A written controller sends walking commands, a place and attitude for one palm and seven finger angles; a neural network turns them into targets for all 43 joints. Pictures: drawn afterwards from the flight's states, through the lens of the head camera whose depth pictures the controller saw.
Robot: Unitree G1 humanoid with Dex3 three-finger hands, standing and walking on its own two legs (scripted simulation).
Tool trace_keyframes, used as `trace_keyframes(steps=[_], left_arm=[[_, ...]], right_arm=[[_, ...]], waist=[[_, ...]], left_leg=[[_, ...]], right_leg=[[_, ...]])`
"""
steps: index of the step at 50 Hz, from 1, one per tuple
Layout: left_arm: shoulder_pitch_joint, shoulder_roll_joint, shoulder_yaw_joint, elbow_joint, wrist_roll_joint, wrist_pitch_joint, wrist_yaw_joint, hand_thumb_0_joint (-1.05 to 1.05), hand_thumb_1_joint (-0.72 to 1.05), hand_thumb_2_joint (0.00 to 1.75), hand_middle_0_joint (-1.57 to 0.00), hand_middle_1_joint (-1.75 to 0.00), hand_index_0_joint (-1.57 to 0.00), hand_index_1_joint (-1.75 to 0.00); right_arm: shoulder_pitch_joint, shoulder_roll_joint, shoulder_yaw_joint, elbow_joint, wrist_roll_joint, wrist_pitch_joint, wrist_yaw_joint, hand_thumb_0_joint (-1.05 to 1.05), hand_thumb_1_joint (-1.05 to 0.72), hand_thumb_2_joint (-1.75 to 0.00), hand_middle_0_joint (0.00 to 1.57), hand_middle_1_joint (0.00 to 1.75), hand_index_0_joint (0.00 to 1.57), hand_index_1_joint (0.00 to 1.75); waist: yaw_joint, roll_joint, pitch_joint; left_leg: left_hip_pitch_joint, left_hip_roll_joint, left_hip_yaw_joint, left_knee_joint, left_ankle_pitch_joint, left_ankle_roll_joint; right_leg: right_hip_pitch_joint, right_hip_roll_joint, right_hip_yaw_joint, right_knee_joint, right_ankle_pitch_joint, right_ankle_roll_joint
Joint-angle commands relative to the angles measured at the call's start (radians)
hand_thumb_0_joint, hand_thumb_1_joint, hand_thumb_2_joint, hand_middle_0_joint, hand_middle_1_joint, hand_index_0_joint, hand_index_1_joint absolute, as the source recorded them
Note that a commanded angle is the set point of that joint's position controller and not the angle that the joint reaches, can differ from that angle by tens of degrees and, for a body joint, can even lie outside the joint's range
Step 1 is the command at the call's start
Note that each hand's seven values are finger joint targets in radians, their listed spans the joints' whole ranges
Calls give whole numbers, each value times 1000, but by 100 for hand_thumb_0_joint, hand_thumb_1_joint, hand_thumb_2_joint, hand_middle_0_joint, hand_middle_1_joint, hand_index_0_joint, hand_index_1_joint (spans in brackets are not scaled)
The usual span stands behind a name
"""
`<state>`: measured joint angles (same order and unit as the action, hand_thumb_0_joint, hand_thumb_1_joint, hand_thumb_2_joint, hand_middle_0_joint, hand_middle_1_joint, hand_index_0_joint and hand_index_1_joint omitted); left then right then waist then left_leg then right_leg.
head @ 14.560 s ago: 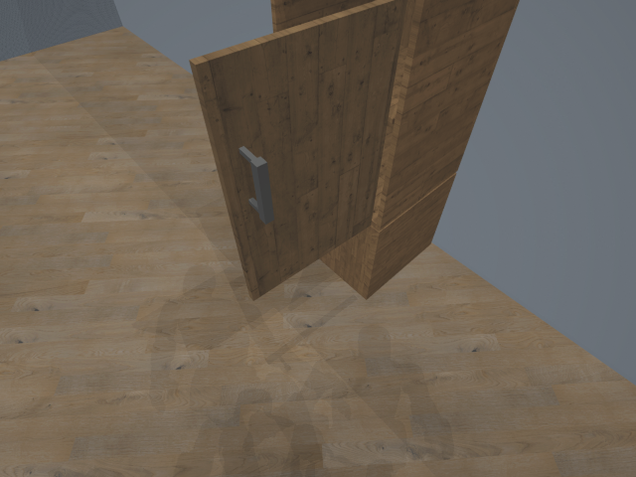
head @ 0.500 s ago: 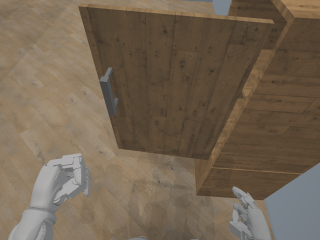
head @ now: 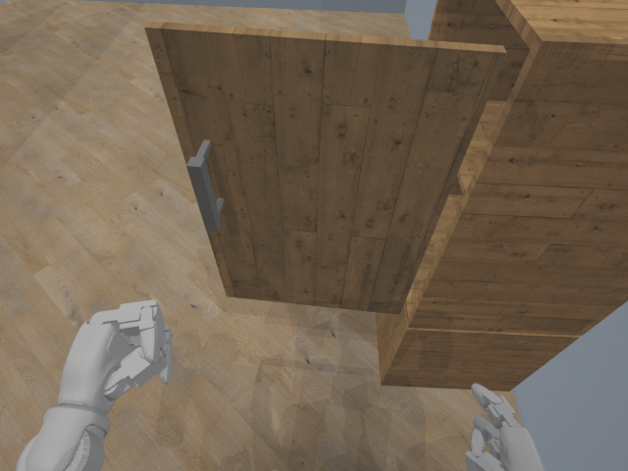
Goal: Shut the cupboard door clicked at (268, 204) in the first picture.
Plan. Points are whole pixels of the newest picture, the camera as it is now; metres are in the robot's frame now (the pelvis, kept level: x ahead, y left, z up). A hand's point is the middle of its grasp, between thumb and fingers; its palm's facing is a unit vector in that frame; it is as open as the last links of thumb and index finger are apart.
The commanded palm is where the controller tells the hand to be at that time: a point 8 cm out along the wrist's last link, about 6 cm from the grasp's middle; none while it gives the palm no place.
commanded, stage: bring the fist close to the handle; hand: left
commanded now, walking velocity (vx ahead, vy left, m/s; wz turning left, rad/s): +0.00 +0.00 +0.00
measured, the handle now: (209, 187) +0.49 +0.20 +0.08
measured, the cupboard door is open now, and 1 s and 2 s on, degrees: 86 86 84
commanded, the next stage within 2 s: push the door shut along its arc in 1.50 s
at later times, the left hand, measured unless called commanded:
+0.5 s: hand (183, 299) +0.29 +0.18 +0.08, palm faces -0.01 -1.00 -0.04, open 3.1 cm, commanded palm +0.27 +0.23 +0.08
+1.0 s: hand (212, 243) +0.38 +0.17 +0.08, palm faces -0.02 -1.00 -0.02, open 3.1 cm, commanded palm +0.36 +0.22 +0.08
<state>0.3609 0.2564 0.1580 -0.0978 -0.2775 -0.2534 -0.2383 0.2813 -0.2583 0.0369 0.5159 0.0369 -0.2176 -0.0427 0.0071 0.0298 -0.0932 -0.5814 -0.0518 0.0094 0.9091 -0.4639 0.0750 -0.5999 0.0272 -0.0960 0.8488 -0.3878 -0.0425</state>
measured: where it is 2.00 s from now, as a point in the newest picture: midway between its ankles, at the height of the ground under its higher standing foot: outside the picture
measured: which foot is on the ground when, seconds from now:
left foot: down 0.00-1.00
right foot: down 0.00-1.00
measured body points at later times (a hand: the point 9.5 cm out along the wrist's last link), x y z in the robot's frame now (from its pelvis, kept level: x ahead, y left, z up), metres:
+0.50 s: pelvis +0.01 -0.02 +0.00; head +0.04 -0.02 +0.45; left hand +0.29 +0.24 +0.08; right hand +0.17 -0.26 -0.08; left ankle +0.00 +0.07 -0.69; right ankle +0.02 -0.10 -0.69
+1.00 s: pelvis +0.01 -0.02 +0.01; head +0.07 -0.02 +0.45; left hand +0.37 +0.22 +0.08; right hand +0.14 -0.27 -0.10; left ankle +0.00 +0.07 -0.69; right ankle +0.02 -0.10 -0.69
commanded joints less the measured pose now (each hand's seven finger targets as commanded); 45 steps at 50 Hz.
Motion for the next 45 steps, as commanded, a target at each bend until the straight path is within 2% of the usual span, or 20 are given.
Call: trace_keyframes(steps=[1, 5, 7, 10, 13, 17, 18, 21, 22, 24, 27, 28, 31, 32, 34, 37, 40, 42, 43, 45], left_arm=[[-77, 126, 69, -213, -19, -70, 5, 0, 90, 90, -130, -150, -130, -150], [-80, 123, 73, -220, -23, -72, 7, 0, 90, 90, -130, -150, -130, -150], [-190, 144, 74, -193, -20, -74, 9, 0, 90, 90, -130, -150, -130, -150], [-302, 141, 62, -148, -13, -78, 5, 0, 90, 90, -130, -150, -130, -150], [-352, 163, 82, -82, -18, -63, -9, 0, 90, 90, -130, -150, -130, -150], [-374, 216, 140, 10, -28, -36, -28, 0, 90, 90, -130, -150, -130, -150], [-374, 204, 142, 21, -31, -34, -32, 0, 90, 90, -130, -150, -130, -150], [-435, 204, 143, 66, -36, -36, -39, 0, 90, 90, -130, -150, -130, -150], [-450, 215, 154, 74, -38, -38, -40, 0, 90, 90, -130, -150, -130, -150], [-474, 183, 123, 66, -35, -50, -43, 0, 90, 90, -130, -150, -130, -150], [-489, 169, 106, 98, -31, -59, -38, 0, 90, 90, -130, -150, -130, -150], [-516, 183, 117, 111, -26, -61, -33, 0, 90, 90, -130, -150, -130, -150], [-627, 191, 112, 164, -11, -65, -22, 0, 90, 90, -130, -150, -130, -150], [-651, 226, 140, 183, -10, -65, -15, 0, 90, 90, -130, -150, -130, -150], [-738, 223, 126, 200, -2, -72, -13, 0, 90, 90, -130, -150, -130, -150], [-811, 248, 140, 241, 4, -84, -5, 0, 90, 90, -130, -150, -130, -150], [-810, 215, 123, 309, 3, -88, -13, 0, 90, 90, -130, -150, -130, -150], [-814, 229, 137, 378, 6, -83, -15, 0, 90, 90, -130, -150, -130, -150], [-838, 216, 122, 393, 8, -80, -17, 0, 90, 90, -130, -150, -130, -150], [-843, 235, 146, 436, 12, -79, -15, 0, 90, 90, -130, -150, -130, -150]], right_arm=[[-74, -123, -49, -161, 2, -67, -13, 0, -90, -90, 20, 30, 20, 30], [-76, -118, -47, -160, 3, -70, -15, 0, -90, -90, 20, 30, 20, 30], [-72, -126, -44, -140, 0, -64, -21, 0, -90, -90, 20, 30, 20, 30], [-81, -124, -43, -126, 5, -67, -28, 0, -90, -90, 20, 30, 20, 30], [-78, -123, -42, -114, 8, -64, -33, 0, -90, -90, 20, 30, 20, 30], [-69, -126, -41, -100, 8, -49, -33, 0, -90, -90, 20, 30, 20, 30], [-69, -120, -42, -103, 9, -44, -30, 0, -90, -90, 20, 30, 20, 30], [-68, -124, -44, -97, 12, -38, -27, 0, -90, -90, 20, 30, 20, 30], [-68, -124, -44, -97, 10, -35, -27, 0, -90, -90, 20, 30, 20, 30], [-66, -121, -47, -98, 12, -37, -21, 0, -90, -90, 20, 30, 20, 30], [-51, -127, -51, -92, 10, -34, -17, 0, -90, -90, 20, 30, 20, 30], [-46, -131, -55, -83, 11, -31, -17, 0, -90, -90, 20, 30, 20, 30], [-48, -132, -56, -69, 13, -20, -16, 0, -90, -90, 20, 30, 20, 30], [-46, -137, -57, -63, 11, -12, -20, 0, -90, -90, 20, 30, 20, 30], [-53, -130, -52, -58, 13, -3, -20, 0, -90, -90, 20, 30, 20, 30], [-43, -131, -54, -45, 11, 9, -22, 0, -90, -90, 20, 30, 20, 30], [-27, -128, -55, -37, 12, 18, -16, 0, -90, -90, 20, 30, 20, 30], [-14, -135, -58, -30, 12, 29, -12, 0, -90, -90, 20, 30, 20, 30], [-9, -135, -58, -30, 14, 34, -10, 0, -90, -90, 20, 30, 20, 30], [-1, -139, -61, -30, 15, 45, -6, 0, -90, -90, 20, 30, 20, 30]], waist=[[-4, 15, -130], [-2, 20, -139], [-27, -2, -108], [-37, 14, -119], [-27, 8, -155], [-5, -3, -203], [-2, -12, -212], [-10, -10, -197], [-2, -10, -196], [-6, 28, -229], [-14, -8, -217], [-21, -30, -228], [-34, -22, -201], [-32, -51, -210], [-35, 6, -239], [-36, 16, -274], [-31, 20, -300], [-29, -7, -277], [-39, -16, -272], [-30, -22, -270]], left_leg=[[31, 44, -92, -183, 190, -73], [31, 43, -86, -176, 195, -68], [13, 41, -86, -163, 176, -61], [15, 40, -84, -163, 133, -56], [12, 35, -75, -162, 157, -51], [5, 33, -59, -154, 250, -50], [8, 33, -53, -159, 274, -51], [10, 33, -46, -160, 287, -52], [7, 35, -48, -160, 298, -52], [41, 34, -43, -164, 319, -53], [43, 37, -47, -164, 339, -52], [39, 37, -45, -163, 336, -51], [27, 35, -40, -168, 277, -51], [13, 37, -41, -164, 273, -47], [27, 34, -36, -170, 272, -47], [50, 38, -39, -169, 309, -46], [68, 39, -36, -176, 352, -52], [54, 42, -40, -176, 358, -51], [49, 42, -36, -177, 357, -51], [40, 42, -36, -184, 354, -54]], right_leg=[[111, -15, 47, -115, 95, 9], [120, -17, 53, -118, 98, 9], [101, -15, 61, -123, 84, 12], [85, -22, 70, -133, 33, 17], [131, -28, 89, -145, 54, 17], [214, -35, 109, -142, 172, 18], [230, -38, 107, -141, 208, 20], [221, -39, 110, -143, 237, 24], [235, -39, 114, -141, 250, 21], [227, -37, 105, -131, 278, 21], [217, -32, 96, -126, 301, 21], [219, -35, 98, -125, 304, 25], [184, -37, 104, -138, 237, 27], [204, -39, 116, -142, 230, 28], [210, -43, 123, -140, 230, 26], [227, -39, 122, -131, 274, 23], [235, -36, 108, -122, 328, 20], [228, -33, 106, -123, 334, 20], [224, -34, 106, -124, 343, 22], [224, -34, 103, -125, 337, 19]])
